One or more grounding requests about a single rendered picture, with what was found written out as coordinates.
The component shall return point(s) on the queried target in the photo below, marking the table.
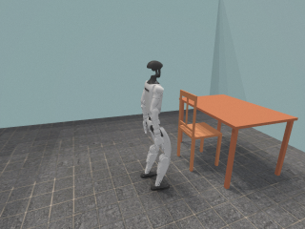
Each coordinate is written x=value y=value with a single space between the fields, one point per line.
x=240 y=114

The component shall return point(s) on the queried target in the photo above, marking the robot torso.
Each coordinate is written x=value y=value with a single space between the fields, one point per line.
x=148 y=103

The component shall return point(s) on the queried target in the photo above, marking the robot left hand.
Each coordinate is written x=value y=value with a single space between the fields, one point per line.
x=144 y=126

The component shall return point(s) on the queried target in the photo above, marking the robot right upper arm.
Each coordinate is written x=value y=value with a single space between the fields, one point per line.
x=157 y=92

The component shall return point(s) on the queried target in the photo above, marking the robot left upper arm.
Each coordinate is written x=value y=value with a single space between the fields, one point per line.
x=142 y=100

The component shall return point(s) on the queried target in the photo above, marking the robot left forearm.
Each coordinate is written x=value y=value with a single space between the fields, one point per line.
x=144 y=112

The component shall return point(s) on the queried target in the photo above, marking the robot right hand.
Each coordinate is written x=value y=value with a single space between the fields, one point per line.
x=158 y=140

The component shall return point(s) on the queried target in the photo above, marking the left robot foot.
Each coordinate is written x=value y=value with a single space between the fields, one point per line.
x=150 y=174

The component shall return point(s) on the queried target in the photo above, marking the robot right forearm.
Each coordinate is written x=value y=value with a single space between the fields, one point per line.
x=155 y=122

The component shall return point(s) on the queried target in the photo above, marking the chair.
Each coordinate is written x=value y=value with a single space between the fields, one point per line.
x=195 y=131

